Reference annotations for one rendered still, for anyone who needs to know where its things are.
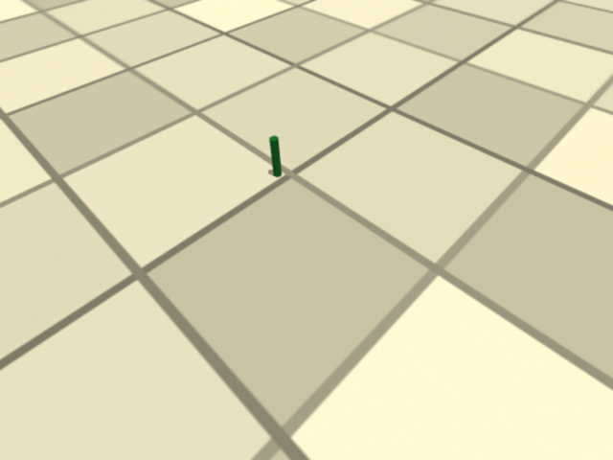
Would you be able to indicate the can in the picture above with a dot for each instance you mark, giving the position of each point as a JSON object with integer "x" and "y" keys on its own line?
{"x": 275, "y": 154}

